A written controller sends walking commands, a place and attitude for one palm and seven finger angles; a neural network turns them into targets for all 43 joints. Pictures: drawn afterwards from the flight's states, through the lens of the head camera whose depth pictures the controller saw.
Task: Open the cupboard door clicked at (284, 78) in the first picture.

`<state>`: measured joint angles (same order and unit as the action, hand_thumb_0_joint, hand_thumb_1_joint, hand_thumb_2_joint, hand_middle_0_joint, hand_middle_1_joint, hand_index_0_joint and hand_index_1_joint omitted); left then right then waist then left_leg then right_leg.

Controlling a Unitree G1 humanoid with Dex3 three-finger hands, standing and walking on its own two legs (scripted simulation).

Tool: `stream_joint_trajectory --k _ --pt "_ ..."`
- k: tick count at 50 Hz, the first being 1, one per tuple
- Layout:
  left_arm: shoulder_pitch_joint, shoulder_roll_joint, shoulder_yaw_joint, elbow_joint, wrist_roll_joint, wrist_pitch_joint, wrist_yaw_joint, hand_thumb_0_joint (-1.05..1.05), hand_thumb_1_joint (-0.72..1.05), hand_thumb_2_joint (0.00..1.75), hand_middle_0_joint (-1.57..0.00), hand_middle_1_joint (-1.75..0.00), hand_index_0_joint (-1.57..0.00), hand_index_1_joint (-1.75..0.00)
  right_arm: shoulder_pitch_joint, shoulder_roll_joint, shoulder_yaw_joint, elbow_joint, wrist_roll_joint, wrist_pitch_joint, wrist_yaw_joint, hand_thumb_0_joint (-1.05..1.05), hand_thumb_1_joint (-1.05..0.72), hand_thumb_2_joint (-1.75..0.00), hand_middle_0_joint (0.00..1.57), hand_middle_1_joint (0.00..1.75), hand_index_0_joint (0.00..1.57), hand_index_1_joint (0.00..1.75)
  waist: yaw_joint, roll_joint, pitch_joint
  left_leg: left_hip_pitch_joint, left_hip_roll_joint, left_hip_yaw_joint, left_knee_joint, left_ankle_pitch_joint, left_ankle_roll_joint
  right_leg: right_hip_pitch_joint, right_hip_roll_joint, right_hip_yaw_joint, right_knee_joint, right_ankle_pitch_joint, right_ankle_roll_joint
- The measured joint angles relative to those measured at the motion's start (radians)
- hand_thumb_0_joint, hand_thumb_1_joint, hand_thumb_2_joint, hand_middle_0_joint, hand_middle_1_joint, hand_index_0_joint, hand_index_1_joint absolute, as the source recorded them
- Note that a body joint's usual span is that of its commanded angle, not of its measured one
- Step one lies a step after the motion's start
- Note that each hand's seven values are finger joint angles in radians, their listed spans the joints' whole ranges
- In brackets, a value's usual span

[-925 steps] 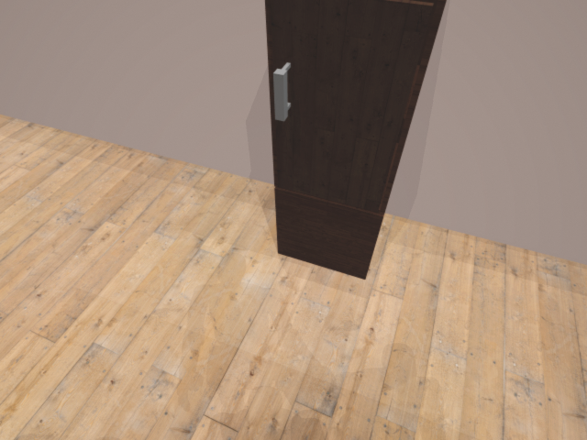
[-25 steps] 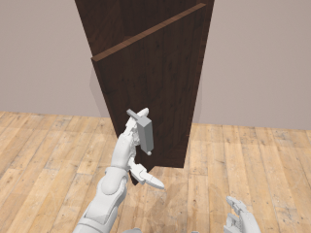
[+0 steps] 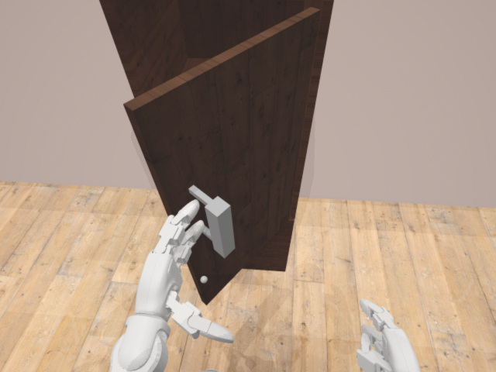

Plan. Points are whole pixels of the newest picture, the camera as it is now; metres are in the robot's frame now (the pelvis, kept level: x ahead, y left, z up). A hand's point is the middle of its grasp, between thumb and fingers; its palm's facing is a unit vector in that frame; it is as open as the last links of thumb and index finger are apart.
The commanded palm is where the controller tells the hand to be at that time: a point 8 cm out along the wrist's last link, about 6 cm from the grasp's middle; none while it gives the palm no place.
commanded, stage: slide the hand sideways off the handle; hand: left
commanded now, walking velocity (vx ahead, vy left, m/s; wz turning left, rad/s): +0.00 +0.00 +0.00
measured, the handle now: (211, 221) +0.33 +0.08 +0.07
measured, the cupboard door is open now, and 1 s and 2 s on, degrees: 53 53 53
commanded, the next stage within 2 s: draw the hand back to the body in 0.46 s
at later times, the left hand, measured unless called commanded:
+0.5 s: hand (166, 315) +0.19 +0.12 +0.07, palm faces -0.04 -1.00 -0.04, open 16.3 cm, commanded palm +0.17 +0.18 +0.07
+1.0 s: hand (121, 305) +0.19 +0.17 +0.11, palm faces -0.02 -1.00 -0.07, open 16.3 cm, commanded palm +0.16 +0.23 +0.13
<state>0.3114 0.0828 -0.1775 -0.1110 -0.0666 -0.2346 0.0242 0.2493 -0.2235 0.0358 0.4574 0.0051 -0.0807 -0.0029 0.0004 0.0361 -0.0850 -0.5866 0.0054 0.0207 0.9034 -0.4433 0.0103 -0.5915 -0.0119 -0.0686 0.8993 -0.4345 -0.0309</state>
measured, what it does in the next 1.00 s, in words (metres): stands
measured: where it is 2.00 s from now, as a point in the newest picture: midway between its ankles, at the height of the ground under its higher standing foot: outside the picture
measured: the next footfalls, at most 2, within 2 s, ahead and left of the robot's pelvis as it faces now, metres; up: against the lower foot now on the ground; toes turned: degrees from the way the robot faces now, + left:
none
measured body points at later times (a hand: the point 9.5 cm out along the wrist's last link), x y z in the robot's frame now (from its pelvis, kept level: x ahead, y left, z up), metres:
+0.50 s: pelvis +0.01 -0.01 -0.01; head +0.04 -0.03 +0.43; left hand +0.19 +0.18 +0.07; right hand +0.19 -0.24 -0.09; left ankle +0.01 +0.11 -0.69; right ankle +0.01 -0.10 -0.69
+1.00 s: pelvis +0.01 +0.01 +0.00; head +0.01 -0.01 +0.45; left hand +0.18 +0.22 +0.12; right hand +0.19 -0.21 -0.06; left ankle +0.01 +0.11 -0.69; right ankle +0.01 -0.10 -0.69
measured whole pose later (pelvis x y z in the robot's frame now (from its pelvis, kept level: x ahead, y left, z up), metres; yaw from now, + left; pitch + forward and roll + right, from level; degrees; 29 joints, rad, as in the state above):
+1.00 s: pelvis +0.01 +0.01 +0.00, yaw +1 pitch +5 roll -2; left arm 0.57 0.23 0.08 -0.38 -0.25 -0.16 -0.19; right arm 0.28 -0.23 0.05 0.47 0.05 -0.19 -0.06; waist 0.02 0.07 -0.11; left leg -0.54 0.01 -0.01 0.91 -0.46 0.02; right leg -0.52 0.00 -0.09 0.86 -0.44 -0.02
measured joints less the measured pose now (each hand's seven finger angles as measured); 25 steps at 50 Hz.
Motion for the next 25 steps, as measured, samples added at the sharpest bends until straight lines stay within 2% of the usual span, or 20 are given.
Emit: stream_joint_trajectory --k 5,12,25 --pt "0.091 0.016 0.025 -0.068 -0.009 -0.004 -0.033 -0.01 -0.50 0.30 -0.15 -0.30 -0.15 -0.30 0.004 -0.002 -0.002 -0.015 0.001 -0.010 -0.002 0.01 -0.91 -0.90 0.20 0.30 0.20 0.30 0.004 0.004 -0.008 -0.012 0.002 -0.009 0.016 -0.014 -0.007 -0.010 0.002 -0.008 0.017 -0.018 -0.006" --pt "0.193 0.051 0.081 -0.134 -0.050 -0.030 -0.100 -0.01 -0.50 0.30 -0.15 -0.30 -0.15 -0.30 0.009 -0.008 -0.007 -0.022 0.006 -0.029 -0.013 0.01 -0.91 -0.90 0.20 0.30 0.20 0.30 0.007 0.008 -0.017 -0.042 0.008 -0.024 0.049 -0.034 -0.017 -0.034 0.007 -0.022 0.046 -0.040 -0.015" --pt "0.270 0.087 0.171 -0.162 -0.124 -0.059 -0.192 -0.01 -0.50 0.30 -0.15 -0.30 -0.15 -0.30 0.018 -0.018 -0.021 -0.018 0.021 -0.046 -0.036 0.01 -0.91 -0.90 0.20 0.30 0.20 0.30 0.005 0.015 -0.032 -0.090 0.014 -0.038 0.102 -0.053 -0.022 -0.073 0.012 -0.036 0.087 -0.056 -0.019"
